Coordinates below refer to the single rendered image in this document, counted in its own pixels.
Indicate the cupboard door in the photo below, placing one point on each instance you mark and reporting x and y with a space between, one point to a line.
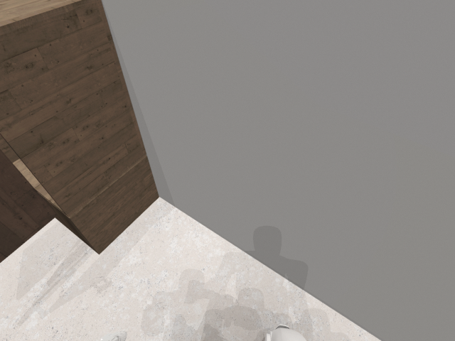
23 212

